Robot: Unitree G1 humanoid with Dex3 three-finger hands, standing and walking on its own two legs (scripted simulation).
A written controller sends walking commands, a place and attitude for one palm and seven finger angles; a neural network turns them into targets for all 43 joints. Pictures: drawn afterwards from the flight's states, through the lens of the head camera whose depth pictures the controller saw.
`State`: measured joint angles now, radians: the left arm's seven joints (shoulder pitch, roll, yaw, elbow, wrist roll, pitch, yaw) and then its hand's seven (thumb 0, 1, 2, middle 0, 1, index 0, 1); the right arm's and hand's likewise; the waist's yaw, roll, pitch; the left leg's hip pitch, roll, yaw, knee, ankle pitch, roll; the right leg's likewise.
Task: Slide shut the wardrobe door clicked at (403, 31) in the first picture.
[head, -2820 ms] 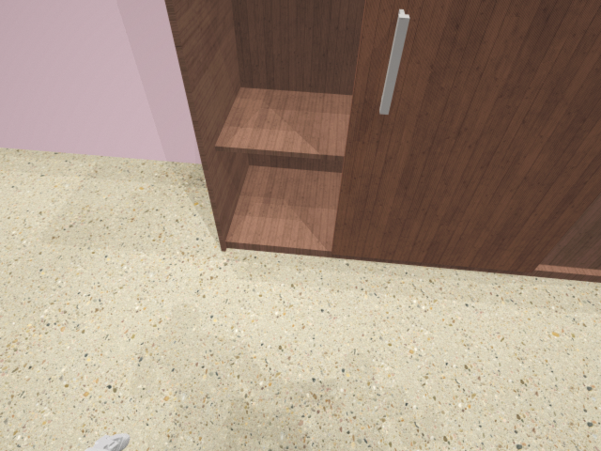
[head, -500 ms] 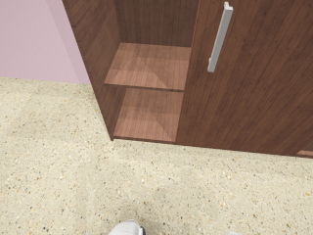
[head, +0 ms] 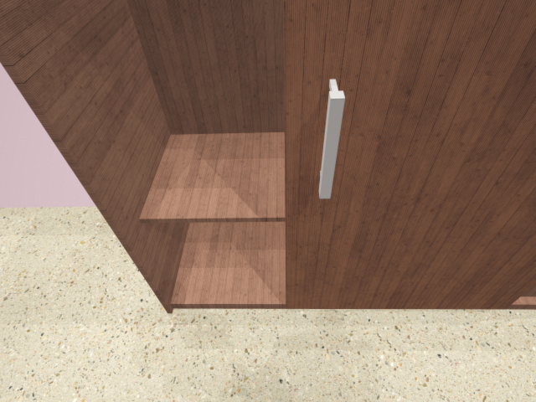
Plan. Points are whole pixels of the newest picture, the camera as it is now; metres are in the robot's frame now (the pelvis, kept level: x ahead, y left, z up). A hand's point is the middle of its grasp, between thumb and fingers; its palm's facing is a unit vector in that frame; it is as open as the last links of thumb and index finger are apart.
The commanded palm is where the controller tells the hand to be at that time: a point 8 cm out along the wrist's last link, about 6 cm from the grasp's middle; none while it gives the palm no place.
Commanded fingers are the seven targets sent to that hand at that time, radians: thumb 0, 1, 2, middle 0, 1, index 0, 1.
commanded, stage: come to a stop and stand still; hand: right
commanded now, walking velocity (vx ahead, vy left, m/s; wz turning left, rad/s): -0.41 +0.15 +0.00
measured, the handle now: (328, 144) +0.54 -0.09 +0.09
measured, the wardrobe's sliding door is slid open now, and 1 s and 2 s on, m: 0.45 0.45 0.45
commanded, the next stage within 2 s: look again from close up in 1.60 s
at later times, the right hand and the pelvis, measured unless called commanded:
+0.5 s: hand out of the picture +0.13 -0.14 -0.15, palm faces +0.05 +0.96 -0.29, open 7.4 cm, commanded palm none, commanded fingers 0.00 -0.90 -0.90 0.20 0.30 0.20 0.30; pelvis +0.05 +0.05 +0.00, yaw -1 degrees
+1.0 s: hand out of the picture -0.02 -0.19 -0.17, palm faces +0.09 +0.98 -0.17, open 7.4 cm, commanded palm none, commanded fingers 0.00 -0.90 -0.90 0.20 0.30 0.20 0.30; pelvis +0.00 +0.00 +0.02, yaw -1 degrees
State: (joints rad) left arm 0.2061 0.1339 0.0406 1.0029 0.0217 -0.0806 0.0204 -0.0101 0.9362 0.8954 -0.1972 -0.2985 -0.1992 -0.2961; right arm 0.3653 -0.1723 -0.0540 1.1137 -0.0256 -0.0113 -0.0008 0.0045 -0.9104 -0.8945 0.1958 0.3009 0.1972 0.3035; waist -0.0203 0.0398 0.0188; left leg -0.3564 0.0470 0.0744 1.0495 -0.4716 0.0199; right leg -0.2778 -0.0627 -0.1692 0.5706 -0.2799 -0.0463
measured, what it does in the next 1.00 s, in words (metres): steps on the spot: left foot, then right foot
